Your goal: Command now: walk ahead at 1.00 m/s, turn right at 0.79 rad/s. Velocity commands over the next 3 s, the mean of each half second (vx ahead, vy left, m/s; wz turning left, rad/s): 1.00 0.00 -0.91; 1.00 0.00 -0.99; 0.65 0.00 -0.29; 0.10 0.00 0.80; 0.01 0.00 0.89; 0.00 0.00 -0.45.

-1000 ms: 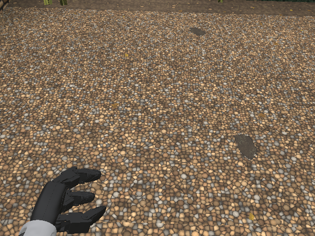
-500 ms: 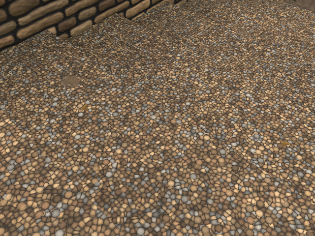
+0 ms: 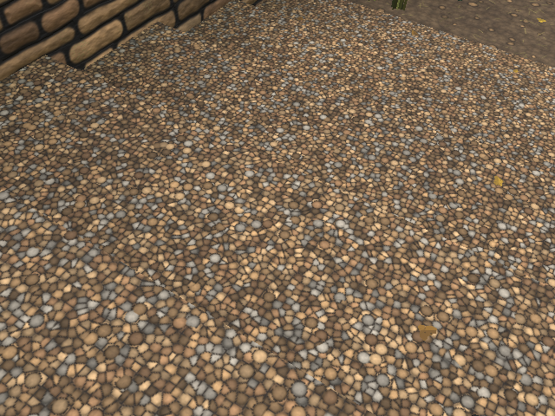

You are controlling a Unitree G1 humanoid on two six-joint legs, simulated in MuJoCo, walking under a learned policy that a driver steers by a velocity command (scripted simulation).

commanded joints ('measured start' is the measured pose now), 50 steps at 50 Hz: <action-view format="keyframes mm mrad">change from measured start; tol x64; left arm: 1 -175 161 15 -129 -12 -54 19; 50 -334 253 57 -211 -26 -43 -8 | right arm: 1 -212 -119 -3 -178 10 -8 24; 50 260 -199 -119 27 46 11 10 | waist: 1 -116 25 231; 50 -227 39 -27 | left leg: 1 213 75 58 -685 463 -62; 9 755 -73 80 -1113 339 -18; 12 1137 424 -883 -1395 -356 154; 24 717 243 240 -1274 870 52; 30 653 174 418 -1249 288 -51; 35 602 181 375 -252 973 -18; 37 -131 -1 238 393 -248 -41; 50 778 -41 91 -951 359 -79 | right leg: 1 -531 -241 377 -499 85 -136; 8 117 -230 326 -57 824 -32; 12 -587 -115 111 904 -82 1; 27 -841 -295 -23 338 554 -65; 38 942 -452 236 157 1492 -251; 42 346 -546 726 -193 155 -349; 50 -363 -175 312 73 437 -96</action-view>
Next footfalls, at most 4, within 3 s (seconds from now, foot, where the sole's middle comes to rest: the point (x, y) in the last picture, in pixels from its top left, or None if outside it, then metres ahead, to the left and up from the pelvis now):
0.20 left None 0.42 0.15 -0.76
0.72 right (380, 357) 0.75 -0.23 -0.94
1.04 left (407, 252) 1.14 -0.33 -0.94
1.40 right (524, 297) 1.00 -0.69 -0.94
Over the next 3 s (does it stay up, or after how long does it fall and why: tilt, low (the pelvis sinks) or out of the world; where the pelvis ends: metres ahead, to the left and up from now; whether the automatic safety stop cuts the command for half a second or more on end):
stays up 1.35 -0.80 -0.34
